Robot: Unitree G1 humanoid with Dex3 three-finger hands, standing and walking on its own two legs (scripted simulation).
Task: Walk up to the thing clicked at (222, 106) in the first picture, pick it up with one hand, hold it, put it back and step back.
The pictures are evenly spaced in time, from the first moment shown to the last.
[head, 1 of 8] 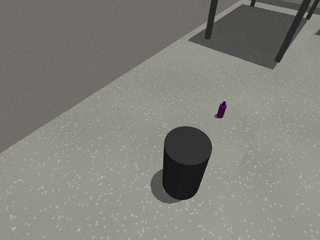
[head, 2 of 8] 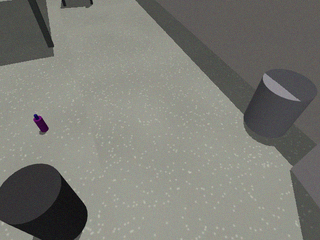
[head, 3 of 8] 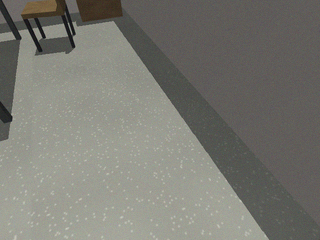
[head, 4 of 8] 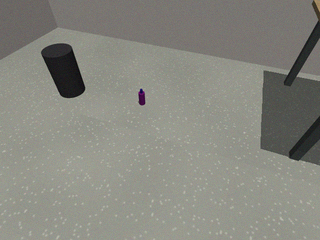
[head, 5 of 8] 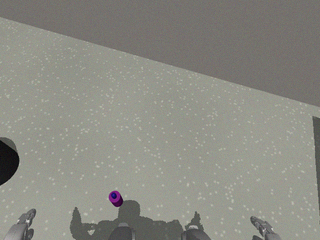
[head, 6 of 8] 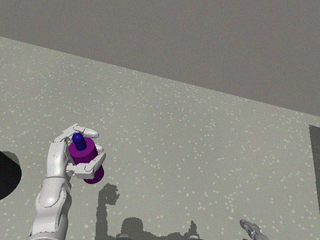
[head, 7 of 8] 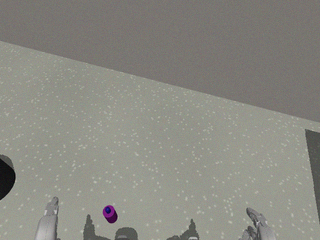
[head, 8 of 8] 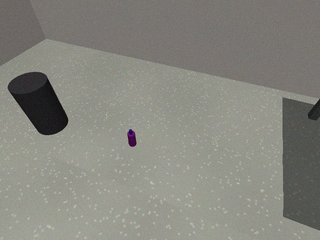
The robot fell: no
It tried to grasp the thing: yes
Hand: left
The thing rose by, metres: 0.70
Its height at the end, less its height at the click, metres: +0.00
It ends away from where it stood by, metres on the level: 0.02
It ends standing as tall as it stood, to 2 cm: yes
